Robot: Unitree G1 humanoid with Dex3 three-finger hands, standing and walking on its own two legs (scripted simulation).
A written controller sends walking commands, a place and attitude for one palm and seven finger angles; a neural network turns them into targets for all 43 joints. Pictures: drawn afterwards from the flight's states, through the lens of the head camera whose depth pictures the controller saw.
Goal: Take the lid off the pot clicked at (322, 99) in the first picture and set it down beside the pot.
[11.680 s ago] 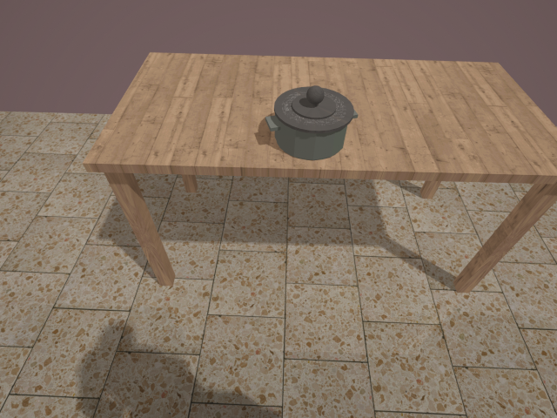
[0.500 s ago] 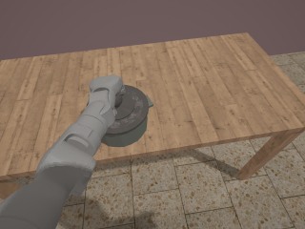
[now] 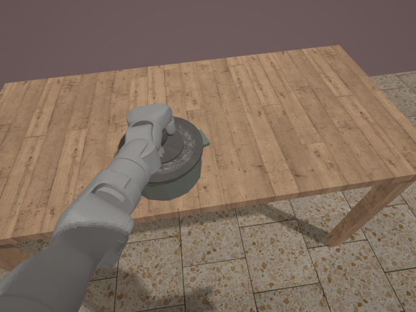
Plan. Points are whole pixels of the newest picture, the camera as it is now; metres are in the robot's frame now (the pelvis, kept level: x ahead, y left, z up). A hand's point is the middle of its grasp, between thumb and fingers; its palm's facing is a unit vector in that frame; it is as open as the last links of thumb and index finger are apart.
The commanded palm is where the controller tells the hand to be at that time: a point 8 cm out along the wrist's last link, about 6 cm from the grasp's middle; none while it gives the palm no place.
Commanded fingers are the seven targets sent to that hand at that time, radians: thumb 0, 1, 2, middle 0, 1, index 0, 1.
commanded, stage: close the fingers and squeeze the knob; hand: left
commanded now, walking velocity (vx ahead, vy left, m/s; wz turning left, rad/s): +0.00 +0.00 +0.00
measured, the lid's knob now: (157, 136) +0.49 +0.09 +0.05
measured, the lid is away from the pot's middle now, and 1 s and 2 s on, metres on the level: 0.00 0.00 0.01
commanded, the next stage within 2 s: lift the lid straight up in 1.22 s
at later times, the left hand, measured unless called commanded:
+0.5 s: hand (155, 140) +0.46 +0.09 +0.06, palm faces -0.34 -0.11 -0.93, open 6.8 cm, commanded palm +0.46 +0.10 +0.13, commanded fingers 0.00 0.63 0.47 -0.88 -1.01 -0.88 -1.01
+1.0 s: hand (155, 143) +0.45 +0.09 +0.06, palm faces -0.33 -0.09 -0.94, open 6.4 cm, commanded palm +0.46 +0.09 +0.13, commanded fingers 0.00 0.75 0.58 -0.87 -1.01 -0.90 -1.03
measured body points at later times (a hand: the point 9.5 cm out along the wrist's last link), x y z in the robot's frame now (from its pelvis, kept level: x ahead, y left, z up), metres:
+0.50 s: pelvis +0.00 -0.01 +0.00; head +0.04 -0.03 +0.45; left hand +0.47 +0.09 +0.12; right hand +0.06 -0.27 -0.14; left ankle +0.03 +0.10 -0.73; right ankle -0.06 -0.11 -0.73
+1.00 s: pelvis +0.00 +0.00 +0.00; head +0.04 -0.03 +0.45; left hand +0.47 +0.09 +0.12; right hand +0.07 -0.26 -0.14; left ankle +0.03 +0.10 -0.73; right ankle -0.06 -0.11 -0.73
